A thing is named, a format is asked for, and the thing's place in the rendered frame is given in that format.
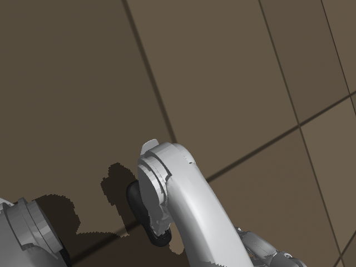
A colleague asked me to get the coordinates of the left robot foot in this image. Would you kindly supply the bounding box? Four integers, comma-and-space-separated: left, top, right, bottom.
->
59, 238, 72, 267

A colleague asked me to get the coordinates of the right robot hand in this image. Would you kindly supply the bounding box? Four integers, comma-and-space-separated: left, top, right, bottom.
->
234, 226, 279, 267

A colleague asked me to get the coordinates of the right robot foot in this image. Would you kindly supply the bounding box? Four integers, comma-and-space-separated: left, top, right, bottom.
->
126, 180, 172, 247

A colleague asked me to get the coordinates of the right robot arm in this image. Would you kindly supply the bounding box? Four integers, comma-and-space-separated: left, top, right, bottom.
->
270, 251, 307, 267

